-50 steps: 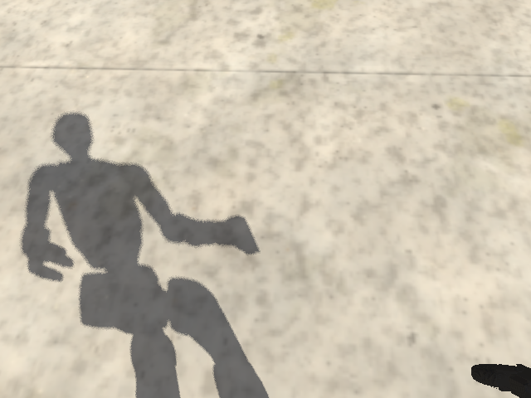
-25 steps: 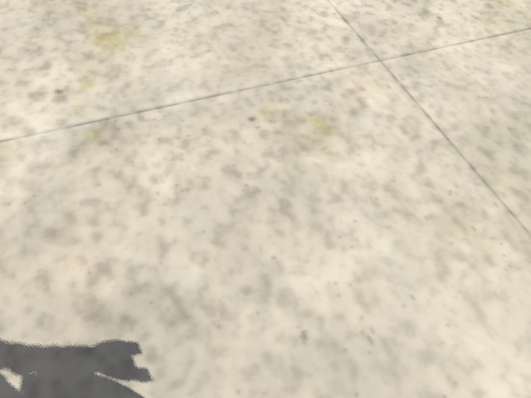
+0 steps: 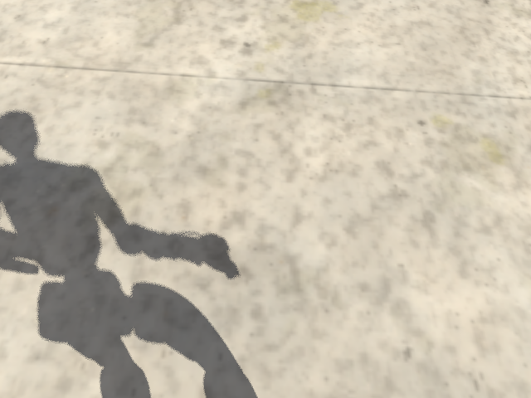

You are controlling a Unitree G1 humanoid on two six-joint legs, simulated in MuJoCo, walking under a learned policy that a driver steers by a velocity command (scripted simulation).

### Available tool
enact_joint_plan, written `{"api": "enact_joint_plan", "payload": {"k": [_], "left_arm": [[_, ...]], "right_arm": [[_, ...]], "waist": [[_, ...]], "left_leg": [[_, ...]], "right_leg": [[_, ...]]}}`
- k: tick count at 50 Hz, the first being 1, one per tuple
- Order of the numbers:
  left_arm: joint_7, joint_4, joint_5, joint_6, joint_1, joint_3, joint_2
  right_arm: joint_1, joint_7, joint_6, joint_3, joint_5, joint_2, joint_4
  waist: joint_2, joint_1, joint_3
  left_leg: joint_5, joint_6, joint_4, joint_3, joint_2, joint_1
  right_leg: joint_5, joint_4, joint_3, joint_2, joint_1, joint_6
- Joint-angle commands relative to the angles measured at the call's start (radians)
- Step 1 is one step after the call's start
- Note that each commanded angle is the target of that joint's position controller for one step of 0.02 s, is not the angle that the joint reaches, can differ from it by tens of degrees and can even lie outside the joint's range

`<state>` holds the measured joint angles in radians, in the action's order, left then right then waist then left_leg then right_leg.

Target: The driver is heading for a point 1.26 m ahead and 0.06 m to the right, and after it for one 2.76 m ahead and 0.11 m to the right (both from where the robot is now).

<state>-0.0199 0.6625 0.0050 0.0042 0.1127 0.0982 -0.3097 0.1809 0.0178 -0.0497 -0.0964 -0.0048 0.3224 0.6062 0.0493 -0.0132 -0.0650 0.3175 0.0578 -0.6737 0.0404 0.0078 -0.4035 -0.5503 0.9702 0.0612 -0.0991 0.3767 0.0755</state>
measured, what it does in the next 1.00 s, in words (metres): walks ahead: right foot, then left foot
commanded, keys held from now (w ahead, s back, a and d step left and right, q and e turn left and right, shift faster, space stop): q+shift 0.10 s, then w+q+shift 0.12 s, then w+shift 0.10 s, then w+e+shift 0.46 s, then s+e+shift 0.22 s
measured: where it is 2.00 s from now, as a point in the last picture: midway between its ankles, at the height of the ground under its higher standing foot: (259, 252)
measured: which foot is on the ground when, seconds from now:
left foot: down 0.00-0.46, up 0.48-0.84, down 0.86-1.00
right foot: up 0.00-0.44, down 0.46-0.86, up 0.88-1.00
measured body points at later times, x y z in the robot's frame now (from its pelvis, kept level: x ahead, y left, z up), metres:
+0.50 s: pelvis +0.11 -0.01 +0.01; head +0.12 -0.02 +0.46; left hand +0.14 +0.30 -0.08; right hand +0.33 -0.22 -0.08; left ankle +0.02 +0.09 -0.70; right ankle +0.14 -0.10 -0.72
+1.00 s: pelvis +0.39 +0.07 +0.01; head +0.44 +0.07 +0.46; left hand +0.46 +0.37 -0.10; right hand +0.58 -0.20 -0.06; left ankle +0.42 +0.19 -0.72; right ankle +0.28 -0.05 -0.62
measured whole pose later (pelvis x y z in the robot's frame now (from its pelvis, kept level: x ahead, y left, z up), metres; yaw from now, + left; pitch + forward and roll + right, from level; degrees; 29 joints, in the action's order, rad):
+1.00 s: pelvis +0.39 +0.07 +0.01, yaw -7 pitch +2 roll +1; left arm -0.04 0.75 -0.04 0.00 0.34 0.08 -0.32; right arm 0.08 -0.03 0.06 -0.03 0.01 0.26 0.59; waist 0.02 0.06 -0.08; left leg 0.22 -0.01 -0.49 0.08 -0.02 -0.30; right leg -0.49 1.25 -0.07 0.02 0.47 0.08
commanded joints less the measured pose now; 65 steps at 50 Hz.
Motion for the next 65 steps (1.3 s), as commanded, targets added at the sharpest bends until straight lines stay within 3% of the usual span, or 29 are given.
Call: {"api": "enact_joint_plan", "payload": {"k": [1, 3, 5, 9, 16, 17, 19, 22, 23, 24, 25, 27, 31, 38, 41, 42, 43, 44, 45, 46, 47, 51, 56, 60, 61, 62, 63, 64, 65], "left_arm": [[-0.011, -0.132, -0.002, -0.029, -0.120, 0.013, -0.086], [-0.025, -0.108, 0.011, -0.026, -0.086, 0.025, -0.111], [-0.015, -0.086, 0.010, -0.025, -0.052, 0.022, -0.091], [0.018, -0.078, -0.012, -0.051, -0.062, 0.015, -0.083], [0.040, -0.072, -0.019, -0.114, -0.096, -0.004, -0.054], [0.053, -0.033, 0.062, -0.059, -0.045, -0.023, -0.047], [0.052, -0.041, 0.037, -0.034, -0.036, -0.022, -0.067], [0.042, 0.010, 0.030, -0.049, 0.139, -0.022, -0.086], [0.039, 0.057, 0.040, -0.063, 0.290, -0.016, -0.122], [0.043, 0.068, 0.044, -0.069, 0.361, 0.005, -0.233], [0.062, 0.055, 0.035, -0.063, 0.308, 0.016, -0.250], [0.066, 0.039, 0.015, -0.065, 0.254, 0.006, -0.179], [0.043, 0.104, 0.001, -0.078, 0.342, -0.009, -0.129], [0.030, 0.163, 0.005, -0.063, 0.418, 0.012, -0.144], [0.028, 0.166, -0.001, -0.064, 0.354, 0.024, -0.173], [0.032, 0.162, -0.014, -0.069, 0.331, 0.032, -0.194], [0.017, 0.094, -0.068, -0.078, 0.289, -0.009, -0.067], [-0.001, 0.066, -0.048, -0.074, 0.402, -0.051, 0.080], [-0.012, 0.056, -0.050, -0.062, 0.445, -0.027, -0.070], [-0.020, 0.039, -0.053, -0.042, 0.352, -0.006, -0.128], [-0.025, 0.035, -0.048, -0.026, 0.302, 0.003, -0.139], [-0.017, -0.026, -0.042, 0.025, 0.265, -0.012, -0.031], [0.053, -0.041, -0.025, 0.028, 0.273, -0.014, -0.051], [0.058, -0.054, -0.019, 0.030, 0.314, 0.041, -0.163], [0.034, -0.065, -0.022, 0.029, 0.340, 0.060, -0.194], [0.012, -0.114, -0.048, 0.031, 0.283, 0.075, -0.280], [0.026, -0.156, -0.015, -0.002, 0.282, 0.069, -0.315], [0.032, -0.159, -0.028, -0.026, 0.274, 0.058, -0.259], [0.027, -0.154, -0.040, -0.040, 0.242, 0.044, -0.228]], "right_arm": [[0.111, -0.011, 0.058, -0.058, 0.008, 0.220, -0.054], [-0.003, -0.033, 0.043, -0.038, -0.027, 0.169, -0.072], [-0.037, -0.050, 0.030, -0.034, -0.013, 0.164, -0.092], [0.031, -0.054, 0.044, -0.035, -0.028, 0.184, -0.083], [0.071, -0.044, 0.070, -0.007, -0.020, 0.146, -0.063], [0.080, 0.001, 0.054, -0.017, 0.054, 0.184, -0.045], [0.065, 0.032, 0.055, -0.005, 0.043, 0.153, -0.056], [0.028, 0.016, 0.069, 0.012, 0.037, 0.118, -0.059], [-0.016, 0.002, 0.076, 0.028, 0.046, 0.069, -0.074], [-0.092, -0.004, 0.091, 0.045, 0.040, 0.027, -0.131], [-0.066, -0.003, 0.103, 0.045, 0.056, 0.052, -0.152], [-0.080, 0.006, 0.116, 0.034, 0.071, 0.108, -0.109], [-0.124, 0.028, 0.105, 0.056, 0.075, 0.062, -0.105], [-0.332, 0.033, 0.115, 0.085, 0.042, 0.027, -0.156], [-0.147, 0.000, 0.132, 0.064, 0.040, 0.070, -0.101], [-0.009, -0.023, 0.139, 0.046, 0.048, 0.112, -0.065], [0.164, -0.050, 0.161, 0.000, -0.032, 0.182, -0.073], [0.221, -0.055, 0.156, 0.002, 0.011, 0.234, -0.046], [0.183, -0.048, 0.143, 0.004, 0.021, 0.177, -0.057], [0.092, -0.051, 0.132, 0.020, 0.024, 0.100, -0.076], [0.033, -0.051, 0.124, 0.027, 0.021, 0.061, -0.068], [-0.150, -0.053, 0.111, 0.027, 0.007, 0.022, -0.041], [-0.239, -0.068, 0.095, -0.001, -0.025, 0.086, -0.002], [-0.213, -0.053, 0.088, -0.010, -0.046, 0.104, 0.026], [-0.163, -0.038, 0.081, -0.011, -0.033, 0.095, 0.032], [-0.100, -0.022, 0.068, 0.010, 0.017, 0.023, 0.010], [-0.052, -0.007, 0.080, 0.010, -0.001, 0.062, -0.024], [-0.141, 0.007, 0.105, -0.001, -0.032, 0.133, -0.032], [-0.174, 0.015, 0.121, -0.005, -0.042, 0.145, -0.040]], "waist": [[-0.187, -0.055, 0.203], [-0.134, 0.006, 0.152], [-0.151, 0.026, 0.168], [-0.197, -0.003, 0.152], [-0.228, -0.042, 0.093], [-0.277, -0.049, 0.096], [-0.254, -0.038, 0.058], [-0.128, 0.063, 0.070], [0.028, 0.127, 0.070], [0.231, 0.151, 0.032], [0.180, 0.088, -0.002], [0.006, 0.064, 0.005], [0.078, 0.079, 0.006], [0.105, 0.143, -0.012], [0.081, 0.032, 0.065], [0.045, -0.043, 0.150], [0.004, -0.150, 0.329], [-0.316, -0.071, 0.503], [-0.308, -0.047, 0.503], [-0.229, -0.044, 0.322], [-0.168, -0.026, 0.199], [-0.220, 0.065, 0.046], [-0.181, 0.090, 0.124], [-0.085, 0.135, 0.178], [0.019, 0.150, 0.187], [0.290, 0.062, 0.166], [0.306, 0.046, 0.362], [0.151, 0.097, 0.288], [0.107, 0.074, 0.183]], "left_leg": [[-0.489, 0.271, 0.326, -0.530, -0.315, 0.415], [-0.387, 0.185, 0.331, -0.440, -0.234, 0.316], [-0.403, 0.169, 0.332, -0.410, -0.187, 0.261], [0.299, 0.178, 0.456, -0.537, -0.163, 0.237], [0.239, 0.165, 0.405, -0.520, -0.148, 0.161], [0.293, 0.143, 0.421, -0.478, -0.094, 0.126], [0.307, 0.139, 0.426, -0.483, -0.106, 0.069], [0.336, 0.110, 0.301, -0.427, -0.102, -0.042], [0.257, 0.080, 0.042, -0.309, -0.038, -0.143], [0.176, 0.020, -0.247, -0.098, 0.080, -0.370], [0.150, 0.005, -0.364, -0.117, 0.068, -0.531], [-0.017, -0.031, -0.412, -0.140, -0.014, -0.490], [-0.076, -0.088, -0.270, -0.082, -0.028, -0.340], [-0.127, -0.112, 0.060, -0.025, 0.035, -0.204], [-0.163, -0.071, 0.192, -0.023, 0.092, 0.185], [-0.237, -0.046, 0.224, -0.044, 0.055, 0.393], [-0.347, 0.014, 0.209, -0.235, -0.142, 0.737], [-0.688, 0.123, 0.172, -0.598, -0.488, 0.984], [-0.737, 0.178, 0.199, -0.698, -0.530, 0.869], [-0.912, 0.172, 0.200, -0.511, -0.474, 0.715], [-1.041, 0.149, 0.200, -0.321, -0.396, 0.582], [-0.904, 0.099, 0.343, -0.035, -0.281, 0.259], [-0.776, 0.092, 0.276, 0.122, -0.257, 0.226], [-0.732, 0.020, 0.002, 0.178, -0.239, 0.184], [-0.478, -0.012, -0.174, 0.166, -0.208, 0.077], [0.277, -0.064, -0.453, 0.181, -0.062, -0.121], [0.375, -0.070, -0.667, -0.100, 0.074, -0.317], [0.290, -0.038, -0.651, -0.191, 0.020, -0.396], [0.233, -0.018, -0.601, -0.175, -0.003, -0.404]], "right_leg": [[-0.047, 0.323, -0.167, 0.082, 0.382, -0.028], [0.105, 0.203, -0.178, 0.061, 0.335, -0.035], [0.190, 0.167, -0.163, 0.102, 0.263, -0.021], [0.261, -0.088, -0.164, 0.135, 0.242, -0.011], [0.319, -0.313, -0.126, 0.121, 0.108, -0.012], [0.286, -0.300, -0.046, 0.122, 0.068, -0.018], [0.275, -0.350, -0.015, 0.107, 0.002, -0.045], [0.243, -0.464, -0.004, 0.104, -0.245, -0.115], [0.067, -0.554, -0.191, 0.019, -0.355, -0.147], [-0.269, -0.783, -0.662, -0.181, -0.419, -0.236], [-0.381, -0.867, -0.977, -0.247, -0.434, -0.311], [-0.212, -0.790, -0.769, -0.176, -0.403, -0.299], [0.076, -0.823, -0.544, -0.033, -0.319, -0.294], [0.371, -0.773, -0.526, -0.009, -0.301, -0.311], [0.949, -0.555, -0.469, 0.037, -0.203, -0.220], [1.064, -0.351, -0.410, 0.102, -0.143, -0.168], [0.795, -0.115, -0.450, 0.114, 0.037, -0.111], [-0.118, 0.206, -0.314, 0.257, 0.284, -0.066], [-0.094, 0.354, -0.280, 0.153, 0.312, -0.036], [-0.036, 0.387, -0.225, 0.110, 0.346, -0.007], [0.009, 0.385, -0.182, 0.080, 0.355, 0.018], [0.143, 0.200, -0.087, 0.030, 0.264, 0.042], [0.473, -0.211, -0.019, 0.040, 0.000, -0.019], [0.523, -0.374, 0.046, 0.140, -0.237, -0.145], [0.581, -0.407, -0.036, 0.136, -0.356, -0.213], [0.725, -0.461, -0.371, -0.029, -0.425, -0.344], [-0.001, -0.676, -0.940, -0.208, -0.567, -0.561], [-0.368, -0.807, -0.968, -0.229, -0.518, -0.504], [-0.400, -0.815, -0.918, -0.215, -0.432, -0.438]]}}
Velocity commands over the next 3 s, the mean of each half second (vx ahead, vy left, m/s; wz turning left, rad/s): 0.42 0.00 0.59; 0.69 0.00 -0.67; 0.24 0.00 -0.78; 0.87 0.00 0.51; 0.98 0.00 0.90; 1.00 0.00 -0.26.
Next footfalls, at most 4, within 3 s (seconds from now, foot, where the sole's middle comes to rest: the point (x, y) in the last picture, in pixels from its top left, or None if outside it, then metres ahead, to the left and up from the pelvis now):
0.46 right None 0.17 -0.09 -0.76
0.86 left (177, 380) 0.46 0.19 -0.76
1.22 right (278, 324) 0.60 -0.06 -0.75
1.60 left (209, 276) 0.73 0.13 -0.76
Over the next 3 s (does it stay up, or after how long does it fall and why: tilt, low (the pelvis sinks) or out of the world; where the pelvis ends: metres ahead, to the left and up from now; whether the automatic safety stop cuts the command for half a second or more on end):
stays up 1.75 0.03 -0.01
